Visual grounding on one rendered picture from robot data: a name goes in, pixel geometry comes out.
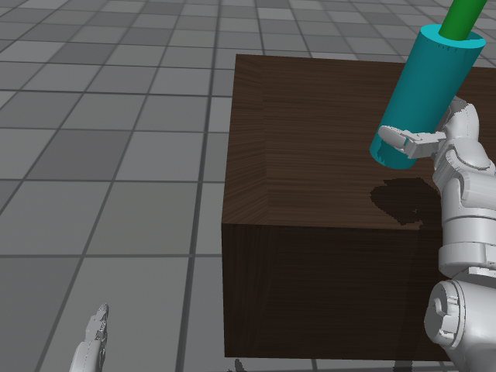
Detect left robot hand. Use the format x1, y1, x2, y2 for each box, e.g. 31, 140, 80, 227
69, 303, 109, 372

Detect right robot hand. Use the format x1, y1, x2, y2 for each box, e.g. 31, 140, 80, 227
378, 95, 479, 160

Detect bottle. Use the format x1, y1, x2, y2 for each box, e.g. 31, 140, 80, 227
370, 0, 487, 170

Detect right robot arm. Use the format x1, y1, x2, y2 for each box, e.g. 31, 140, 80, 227
424, 137, 496, 372

